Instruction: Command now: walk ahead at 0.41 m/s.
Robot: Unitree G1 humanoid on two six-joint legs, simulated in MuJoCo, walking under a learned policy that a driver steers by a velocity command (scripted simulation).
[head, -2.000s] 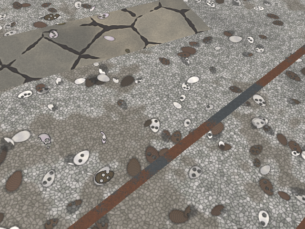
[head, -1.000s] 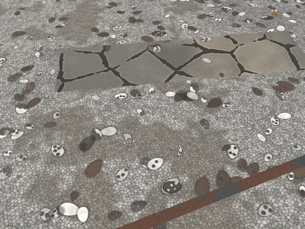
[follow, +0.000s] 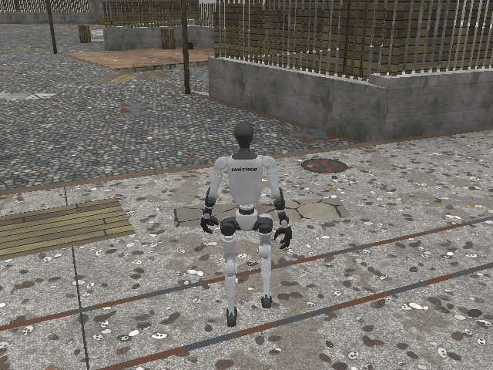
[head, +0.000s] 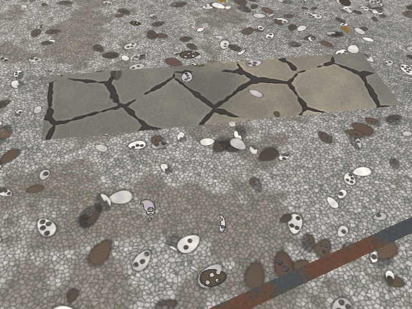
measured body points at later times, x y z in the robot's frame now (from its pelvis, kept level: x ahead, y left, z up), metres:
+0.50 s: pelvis +0.27 -0.07 +0.00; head +0.28 -0.07 +0.45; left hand +0.30 +0.20 -0.13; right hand +0.38 -0.34 -0.12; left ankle +0.33 +0.10 -0.66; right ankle +0.28 -0.14 -0.74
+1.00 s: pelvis +0.56 +0.00 +0.00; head +0.58 +0.01 +0.45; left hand +0.64 +0.28 -0.14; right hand +0.62 -0.27 -0.12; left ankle +0.59 +0.09 -0.74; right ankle +0.53 -0.16 -0.66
